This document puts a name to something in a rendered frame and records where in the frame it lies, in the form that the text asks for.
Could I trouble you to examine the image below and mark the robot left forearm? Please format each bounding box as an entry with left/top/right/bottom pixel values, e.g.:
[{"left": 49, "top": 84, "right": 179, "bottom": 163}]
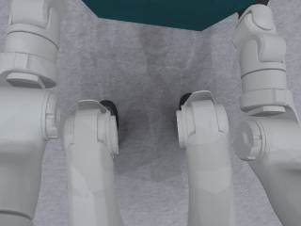
[{"left": 0, "top": 0, "right": 67, "bottom": 89}]

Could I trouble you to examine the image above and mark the right robot upper arm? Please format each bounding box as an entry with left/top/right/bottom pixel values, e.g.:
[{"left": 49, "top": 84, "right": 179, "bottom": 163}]
[{"left": 232, "top": 117, "right": 301, "bottom": 226}]

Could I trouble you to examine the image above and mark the left robot upper arm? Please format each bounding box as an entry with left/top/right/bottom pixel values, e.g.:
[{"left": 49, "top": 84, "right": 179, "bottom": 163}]
[{"left": 0, "top": 86, "right": 64, "bottom": 226}]

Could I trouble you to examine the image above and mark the robot right forearm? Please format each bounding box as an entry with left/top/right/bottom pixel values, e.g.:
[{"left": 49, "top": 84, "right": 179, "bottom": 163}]
[{"left": 231, "top": 4, "right": 301, "bottom": 127}]

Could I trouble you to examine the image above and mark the left robot thigh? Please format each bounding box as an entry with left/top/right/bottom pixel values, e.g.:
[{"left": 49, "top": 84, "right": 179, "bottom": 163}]
[{"left": 66, "top": 108, "right": 124, "bottom": 226}]

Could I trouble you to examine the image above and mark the robot right hand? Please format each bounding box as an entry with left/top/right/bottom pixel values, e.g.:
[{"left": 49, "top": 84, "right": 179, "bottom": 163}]
[{"left": 237, "top": 0, "right": 269, "bottom": 20}]

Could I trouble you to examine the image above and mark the robot left foot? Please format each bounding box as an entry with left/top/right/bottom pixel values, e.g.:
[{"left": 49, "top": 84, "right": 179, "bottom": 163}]
[{"left": 100, "top": 100, "right": 119, "bottom": 146}]

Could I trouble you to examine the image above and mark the carton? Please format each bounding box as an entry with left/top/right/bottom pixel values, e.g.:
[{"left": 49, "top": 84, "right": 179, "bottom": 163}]
[{"left": 82, "top": 0, "right": 259, "bottom": 32}]

